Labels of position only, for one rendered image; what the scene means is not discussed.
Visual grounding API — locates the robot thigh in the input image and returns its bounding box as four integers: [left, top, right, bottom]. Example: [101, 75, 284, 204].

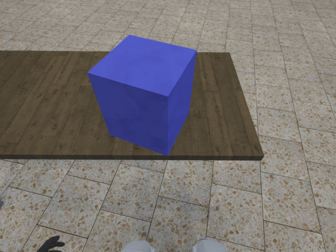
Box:
[120, 240, 155, 252]
[192, 239, 228, 252]

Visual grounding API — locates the robot right thigh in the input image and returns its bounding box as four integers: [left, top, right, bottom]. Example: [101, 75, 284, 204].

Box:
[192, 239, 228, 252]

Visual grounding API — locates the table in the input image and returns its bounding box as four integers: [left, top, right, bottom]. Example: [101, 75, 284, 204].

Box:
[0, 50, 264, 209]

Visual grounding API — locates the left robot hand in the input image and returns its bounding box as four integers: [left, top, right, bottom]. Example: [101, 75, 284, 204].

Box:
[37, 235, 65, 252]

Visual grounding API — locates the robot left thigh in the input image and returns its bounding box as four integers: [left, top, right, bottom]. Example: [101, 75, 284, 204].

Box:
[120, 240, 155, 252]

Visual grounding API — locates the carton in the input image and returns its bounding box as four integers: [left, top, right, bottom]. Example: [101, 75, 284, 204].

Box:
[87, 35, 197, 156]

